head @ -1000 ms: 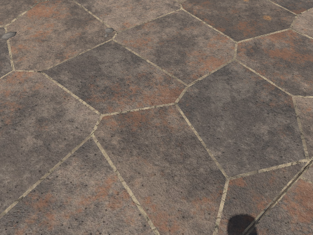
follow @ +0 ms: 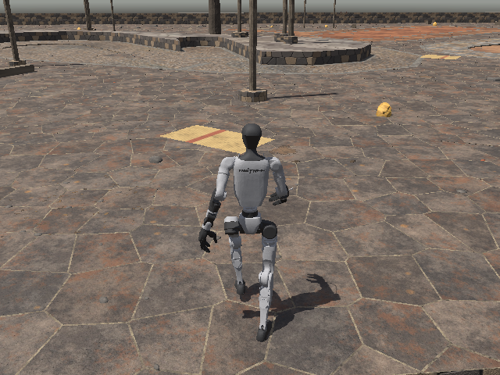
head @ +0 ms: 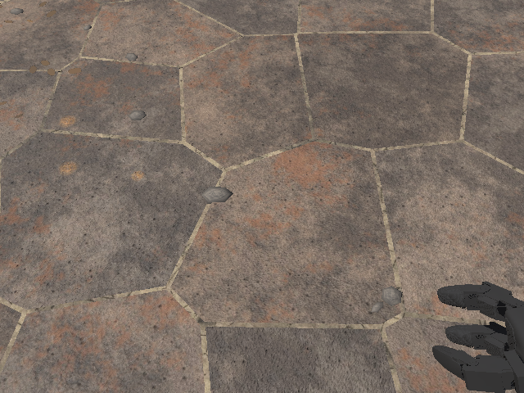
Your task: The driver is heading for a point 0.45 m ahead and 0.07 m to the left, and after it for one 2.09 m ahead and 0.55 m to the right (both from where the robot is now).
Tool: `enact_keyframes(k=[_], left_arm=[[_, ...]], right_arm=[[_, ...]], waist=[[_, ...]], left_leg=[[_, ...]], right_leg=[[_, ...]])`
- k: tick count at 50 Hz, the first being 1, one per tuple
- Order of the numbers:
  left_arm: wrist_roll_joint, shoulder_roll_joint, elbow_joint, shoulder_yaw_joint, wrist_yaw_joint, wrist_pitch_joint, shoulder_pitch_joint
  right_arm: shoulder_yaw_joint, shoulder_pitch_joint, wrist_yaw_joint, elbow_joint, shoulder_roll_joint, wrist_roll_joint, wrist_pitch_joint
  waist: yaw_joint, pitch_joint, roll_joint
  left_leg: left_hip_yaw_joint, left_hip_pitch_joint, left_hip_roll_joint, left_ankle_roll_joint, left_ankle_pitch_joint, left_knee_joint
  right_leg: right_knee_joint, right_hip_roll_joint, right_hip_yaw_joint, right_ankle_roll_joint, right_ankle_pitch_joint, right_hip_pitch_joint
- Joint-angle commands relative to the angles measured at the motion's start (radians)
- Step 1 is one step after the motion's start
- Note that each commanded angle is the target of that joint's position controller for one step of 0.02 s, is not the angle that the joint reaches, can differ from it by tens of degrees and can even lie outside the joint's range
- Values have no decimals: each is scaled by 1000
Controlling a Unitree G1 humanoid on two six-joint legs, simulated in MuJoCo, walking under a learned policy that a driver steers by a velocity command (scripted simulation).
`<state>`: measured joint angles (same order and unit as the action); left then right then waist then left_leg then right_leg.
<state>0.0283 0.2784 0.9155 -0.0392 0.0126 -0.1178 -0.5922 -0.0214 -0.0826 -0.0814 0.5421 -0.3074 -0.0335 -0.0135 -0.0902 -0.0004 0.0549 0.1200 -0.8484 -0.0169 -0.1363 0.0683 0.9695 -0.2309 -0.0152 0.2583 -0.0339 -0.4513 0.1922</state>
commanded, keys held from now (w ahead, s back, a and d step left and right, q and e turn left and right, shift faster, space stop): w+q+shift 0.22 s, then w+e+shift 0.78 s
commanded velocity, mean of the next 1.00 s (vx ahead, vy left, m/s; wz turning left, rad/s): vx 1.00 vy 0.00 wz -0.11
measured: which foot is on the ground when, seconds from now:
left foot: up 0.00-0.08, down 0.10-0.52, up 0.54-0.92, down 0.94-1.00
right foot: down 0.00-0.08, up 0.10-0.48, down 0.50-0.92, up 0.94-1.00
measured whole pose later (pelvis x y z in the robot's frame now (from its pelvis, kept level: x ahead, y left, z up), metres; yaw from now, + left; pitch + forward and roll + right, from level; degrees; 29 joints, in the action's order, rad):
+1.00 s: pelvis +1.00 +0.03 +0.00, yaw -10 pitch +3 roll +1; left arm -0.01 0.35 0.82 -0.08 -0.01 -0.05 -0.43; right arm 0.02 0.04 0.02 0.59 -0.27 -0.06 -0.10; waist -0.10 0.02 -0.03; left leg 0.00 -0.51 -0.02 0.02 0.18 0.63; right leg -1.07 -0.11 -0.17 0.12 -0.45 -0.16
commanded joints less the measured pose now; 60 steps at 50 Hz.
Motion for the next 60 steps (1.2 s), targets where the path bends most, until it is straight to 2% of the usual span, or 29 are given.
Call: enact_keyframes(k=[1,3,4,5,6,7,8,9,11,13,17,21,23,25,26,27,29,30,33,37,43,45,46,47,48,49,51,55,60], left_arm=[[-10,171,-102,-24,25,-21,121],[-7,230,-135,-42,39,8,203],[-4,237,-163,-52,33,23,273],[13,140,-191,-35,9,25,308],[-2,86,-308,-15,14,19,179],[-1,127,-350,-4,7,-4,250],[5,145,-345,-1,3,-16,297],[17,139,-344,0,1,-9,320],[48,124,-328,5,4,40,280],[49,79,-352,20,-4,66,328],[-6,17,-363,45,-45,55,477],[-8,68,-364,22,-45,52,585],[-3,108,-334,-4,-43,52,487],[-7,183,-217,-49,-28,63,77],[14,309,-193,-89,-17,69,-34],[-1,299,-174,-89,-35,76,5],[-12,207,-198,-77,-40,75,149],[-14,176,-180,-69,-37,73,150],[-18,137,-154,-49,-31,57,160],[-25,164,-166,-62,-32,40,173],[-44,207,-144,-85,-24,40,114],[-32,248,-144,-94,-18,43,126],[-28,265,-155,-97,-23,40,171],[-21,188,-179,-75,-26,28,202],[-61,17,-218,-32,-20,27,85],[-46,89,-231,-24,-17,42,122],[-6,144,-228,-38,-31,63,309],[8,55,-289,-16,-75,114,404],[6,60,-382,8,-104,124,557]], right_arm=[[3,96,-9,-9,-34,-1,-4],[-42,437,12,91,-121,-8,-8],[-75,636,33,160,-170,6,-14],[-105,574,64,173,-211,44,-2],[-118,482,68,113,-317,6,11],[-122,510,85,84,-287,8,20],[-109,478,99,107,-214,9,11],[-96,439,101,120,-176,8,-4],[-76,395,101,126,-136,12,-40],[-61,368,97,144,-113,14,-73],[-65,417,62,190,-120,40,-113],[-69,527,61,241,-164,20,-111],[-76,530,81,255,-208,-3,-99],[-75,443,101,237,-208,-35,-74],[-44,488,90,183,-103,3,-84],[-23,509,74,155,-49,4,-106],[-9,327,79,105,-96,-8,-125],[-3,284,75,88,-85,-19,-125],[15,280,64,50,-52,-46,-76],[39,79,48,-37,-43,-19,-66],[36,-3,56,-47,-55,1,-78],[6,156,77,-1,-115,3,-85],[-14,335,94,39,-146,3,-89],[-43,559,119,68,-215,-16,-92],[-61,573,121,71,-284,-59,-90],[-74,506,117,70,-262,-33,-78],[-40,396,107,82,-98,-21,-77],[-25,467,91,188,-34,6,-105],[-30,397,84,222,-61,10,-127]], waist=[[169,46,-160],[347,-111,-178],[429,-171,-105],[344,-111,97],[183,-277,122],[235,-352,12],[192,-133,-105],[128,-24,-158],[32,59,-180],[3,102,-175],[91,82,-73],[169,105,-55],[108,7,8],[-114,-176,24],[-102,-293,-205],[-21,-361,-389],[-8,-144,-86],[19,-67,-23],[106,34,-56],[81,125,-80],[18,46,-104],[92,-79,-95],[197,-173,-86],[290,-309,-24],[191,-448,266],[182,-426,271],[184,-129,17],[115,12,49],[56,90,22]], left_leg=[[112,427,109,-37,-52,-155],[49,810,153,-94,8,-185],[-73,1072,104,-157,-47,-311],[-220,1164,37,-179,-42,-317],[-660,1345,-179,-366,-167,-364],[-920,1340,-244,-417,198,-598],[-925,1132,-231,-365,317,-725],[-852,938,-192,-322,262,-741],[-710,632,-118,-288,104,-735],[-562,436,-69,-249,72,-773],[-332,370,16,-133,-18,-876],[-256,822,-78,-74,-446,-821],[-195,970,-113,-33,-840,-629],[-111,832,-97,13,-925,-108],[-61,446,22,73,-476,389],[-147,185,162,99,323,570],[-231,50,15,84,199,512],[-221,92,-21,84,193,411],[-204,156,-62,123,256,251],[-135,236,-65,177,28,-118],[-131,446,8,153,-164,-438],[-125,650,59,130,2,-458],[-138,859,25,117,58,-447],[-301,1108,-151,86,359,-424],[-823,1361,-472,-7,638,-562],[-1048,1290,-472,-54,805,-691],[-663,1007,-355,-14,528,-687],[-316,823,-283,36,84,-739],[18,703,-204,83,-165,-844]], right_leg=[[-98,206,4,-11,1481,-258],[-546,253,-38,-6,1609,-351],[-948,197,-39,-4,1219,-530],[-1347,-14,-40,9,69,-811],[-1579,-3,-220,-18,-83,-1051],[-1529,10,-349,-14,-6,-1130],[-1393,59,-362,0,50,-1154],[-1278,94,-360,-2,50,-1088],[-1146,134,-371,-32,-17,-937],[-924,181,-328,-42,36,-845],[-505,169,-245,37,621,-539],[-339,100,-168,127,551,-698],[-342,4,-129,165,381,-617],[-361,-43,-152,205,254,-212],[-363,172,-547,334,10,115],[-91,296,-1083,400,-95,204],[-41,280,-941,375,-51,8],[-27,237,-855,345,16,-139],[27,131,-719,333,77,-390],[130,54,-620,323,240,-579],[11,66,-634,230,661,-372],[-232,54,-621,188,939,-299],[-457,20,-600,167,921,-369],[-768,-19,-547,163,699,-515],[-1090,-125,-437,141,-92,-827],[-1204,-59,-383,156,-2,-968],[-1132,37,-344,150,163,-992],[-1069,113,-332,127,159,-997],[-832,112,-250,123,413,-943]])
Keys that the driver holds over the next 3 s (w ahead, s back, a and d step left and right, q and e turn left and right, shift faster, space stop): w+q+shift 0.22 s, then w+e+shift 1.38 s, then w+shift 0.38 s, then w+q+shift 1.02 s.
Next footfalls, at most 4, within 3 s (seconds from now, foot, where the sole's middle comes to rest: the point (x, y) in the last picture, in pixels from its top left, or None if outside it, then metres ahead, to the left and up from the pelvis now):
0.10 left None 0.28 0.02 -0.75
0.50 right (334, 292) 0.74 -0.07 -0.75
0.94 left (267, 177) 1.15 0.15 -0.75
1.38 right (363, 112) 1.49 -0.18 -0.75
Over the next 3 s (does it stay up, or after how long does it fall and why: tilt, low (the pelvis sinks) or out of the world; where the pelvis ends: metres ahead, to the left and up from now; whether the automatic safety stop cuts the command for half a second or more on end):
stays up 2.54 -0.95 0.02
